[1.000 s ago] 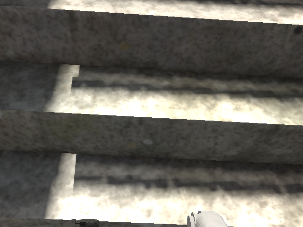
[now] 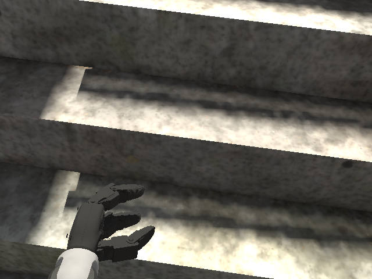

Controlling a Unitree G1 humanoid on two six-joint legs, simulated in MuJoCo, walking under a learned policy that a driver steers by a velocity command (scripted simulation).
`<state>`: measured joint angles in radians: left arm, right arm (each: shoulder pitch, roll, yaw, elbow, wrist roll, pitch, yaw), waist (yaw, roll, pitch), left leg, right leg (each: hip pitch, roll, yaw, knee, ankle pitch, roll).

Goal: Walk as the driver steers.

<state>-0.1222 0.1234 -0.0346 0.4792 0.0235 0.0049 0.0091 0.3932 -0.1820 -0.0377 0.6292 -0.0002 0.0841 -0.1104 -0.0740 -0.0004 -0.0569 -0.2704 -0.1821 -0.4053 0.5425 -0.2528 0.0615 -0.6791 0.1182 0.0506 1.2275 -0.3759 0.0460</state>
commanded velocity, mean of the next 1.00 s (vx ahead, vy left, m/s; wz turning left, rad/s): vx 0.24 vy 0.00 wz -0.28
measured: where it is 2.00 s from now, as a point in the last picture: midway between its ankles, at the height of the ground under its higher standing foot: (227, 232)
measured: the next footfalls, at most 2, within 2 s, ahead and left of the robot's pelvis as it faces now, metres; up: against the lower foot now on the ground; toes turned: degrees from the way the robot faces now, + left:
right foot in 0.08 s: +0.04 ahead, -0.12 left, +0.00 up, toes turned +10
left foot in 0.40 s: +0.08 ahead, +0.11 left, +0.00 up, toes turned +5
